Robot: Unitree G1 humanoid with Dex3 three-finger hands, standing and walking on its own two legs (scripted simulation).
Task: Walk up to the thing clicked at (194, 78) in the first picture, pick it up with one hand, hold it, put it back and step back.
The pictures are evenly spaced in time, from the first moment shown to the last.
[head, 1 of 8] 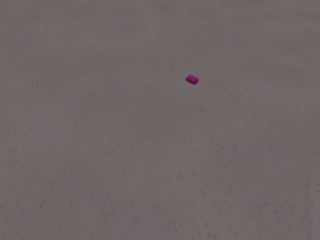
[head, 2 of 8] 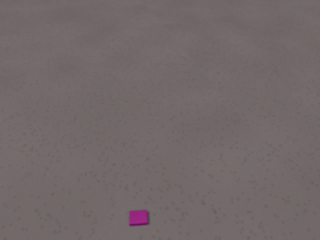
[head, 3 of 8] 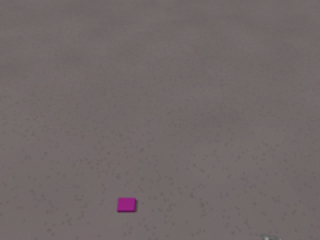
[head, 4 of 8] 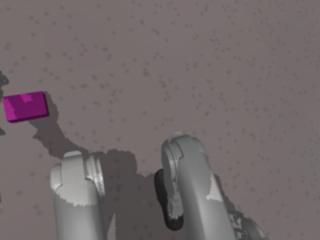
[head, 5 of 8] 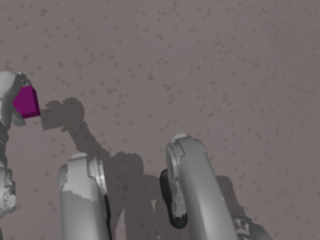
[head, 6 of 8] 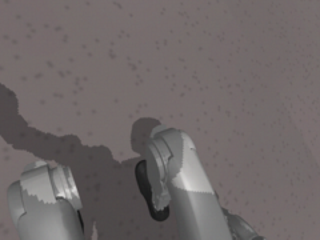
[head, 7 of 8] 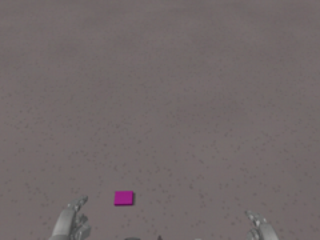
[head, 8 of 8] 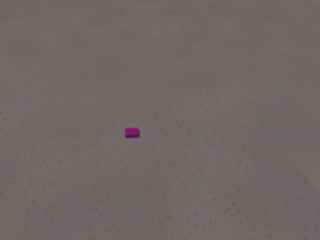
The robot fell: no
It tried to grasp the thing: yes
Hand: left
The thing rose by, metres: 0.68
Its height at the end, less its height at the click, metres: +0.00
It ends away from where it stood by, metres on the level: 0.01
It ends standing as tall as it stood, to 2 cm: yes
